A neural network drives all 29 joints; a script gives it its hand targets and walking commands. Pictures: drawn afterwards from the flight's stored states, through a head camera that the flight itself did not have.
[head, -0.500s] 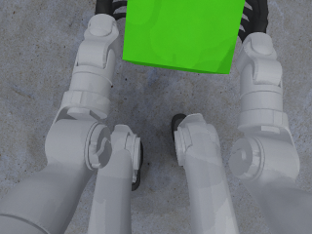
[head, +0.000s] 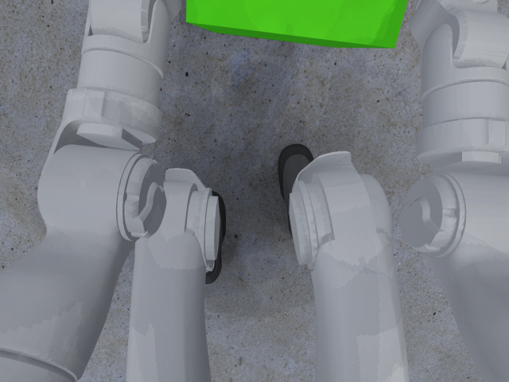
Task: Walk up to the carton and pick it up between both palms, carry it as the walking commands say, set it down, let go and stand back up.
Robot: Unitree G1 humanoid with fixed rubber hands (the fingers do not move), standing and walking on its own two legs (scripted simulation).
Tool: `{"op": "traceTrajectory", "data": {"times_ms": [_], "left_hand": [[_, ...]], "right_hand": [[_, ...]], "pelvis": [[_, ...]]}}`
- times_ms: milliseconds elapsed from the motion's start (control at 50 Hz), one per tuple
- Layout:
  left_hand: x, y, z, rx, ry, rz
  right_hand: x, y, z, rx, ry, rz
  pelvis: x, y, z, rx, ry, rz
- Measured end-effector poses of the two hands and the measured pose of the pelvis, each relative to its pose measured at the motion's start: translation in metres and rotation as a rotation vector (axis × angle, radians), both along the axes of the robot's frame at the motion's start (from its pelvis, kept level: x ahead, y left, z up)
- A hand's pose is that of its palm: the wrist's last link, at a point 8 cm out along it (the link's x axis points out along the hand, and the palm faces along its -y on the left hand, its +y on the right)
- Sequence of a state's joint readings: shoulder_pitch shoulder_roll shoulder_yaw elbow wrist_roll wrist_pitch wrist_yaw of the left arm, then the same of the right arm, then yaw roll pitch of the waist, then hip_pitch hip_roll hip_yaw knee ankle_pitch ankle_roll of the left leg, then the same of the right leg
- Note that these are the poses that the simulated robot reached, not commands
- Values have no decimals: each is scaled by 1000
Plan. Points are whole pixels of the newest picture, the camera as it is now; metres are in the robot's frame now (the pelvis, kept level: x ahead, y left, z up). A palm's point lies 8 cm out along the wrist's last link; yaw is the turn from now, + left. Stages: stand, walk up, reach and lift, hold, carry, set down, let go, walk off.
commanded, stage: set down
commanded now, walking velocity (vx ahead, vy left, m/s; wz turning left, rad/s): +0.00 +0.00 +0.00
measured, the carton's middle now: out of the picture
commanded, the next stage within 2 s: none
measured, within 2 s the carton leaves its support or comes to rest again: rests again in 0.32 s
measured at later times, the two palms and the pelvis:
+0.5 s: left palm out of the picture +0.57 +0.04 -0.17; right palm out of the picture +0.50 -0.25 -0.17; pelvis +0.00 +0.01 -0.01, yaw +1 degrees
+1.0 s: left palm out of the picture +0.58 +0.05 -0.17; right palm out of the picture +0.50 -0.25 -0.18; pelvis +0.01 +0.01 -0.01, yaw +1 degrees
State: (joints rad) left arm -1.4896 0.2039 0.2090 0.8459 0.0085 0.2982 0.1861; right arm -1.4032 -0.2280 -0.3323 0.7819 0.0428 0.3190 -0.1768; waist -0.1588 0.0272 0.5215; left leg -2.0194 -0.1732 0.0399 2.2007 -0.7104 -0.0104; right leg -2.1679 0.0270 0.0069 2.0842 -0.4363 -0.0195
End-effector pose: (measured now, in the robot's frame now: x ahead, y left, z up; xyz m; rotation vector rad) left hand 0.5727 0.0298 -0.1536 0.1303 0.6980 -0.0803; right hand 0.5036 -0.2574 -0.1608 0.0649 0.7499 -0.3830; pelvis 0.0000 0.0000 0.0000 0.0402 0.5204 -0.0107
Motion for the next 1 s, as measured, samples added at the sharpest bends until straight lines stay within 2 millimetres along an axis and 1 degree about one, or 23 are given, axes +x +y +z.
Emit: {"op": "traceTrajectory", "data": {"times_ms": [80,220,280,460,620,780,1000], "left_hand": [[1,6,3,3,2,6],[-8,15,-5,4,64,-6],[-9,15,-7,1,62,-6],[-1,13,-11,-1,59,-20],[2,16,-16,8,68,-32],[4,18,-19,2,71,-36],[4,19,-21,-22,60,-32]], "right_hand": [[4,5,-1,5,6,23],[-6,10,-9,14,74,75],[-7,10,-10,13,77,79],[-6,9,-11,5,78,77],[-2,10,-14,26,73,81],[0,10,-16,39,64,94],[0,8,-17,47,52,111]], "pelvis": [[-2,0,-5,-7,6,12],[1,1,-12,-18,57,25],[1,2,-13,-25,70,30],[2,8,-14,-48,90,40],[6,11,-13,-55,104,45],[9,12,-13,-53,111,51],[7,12,-13,-50,99,54]]}}
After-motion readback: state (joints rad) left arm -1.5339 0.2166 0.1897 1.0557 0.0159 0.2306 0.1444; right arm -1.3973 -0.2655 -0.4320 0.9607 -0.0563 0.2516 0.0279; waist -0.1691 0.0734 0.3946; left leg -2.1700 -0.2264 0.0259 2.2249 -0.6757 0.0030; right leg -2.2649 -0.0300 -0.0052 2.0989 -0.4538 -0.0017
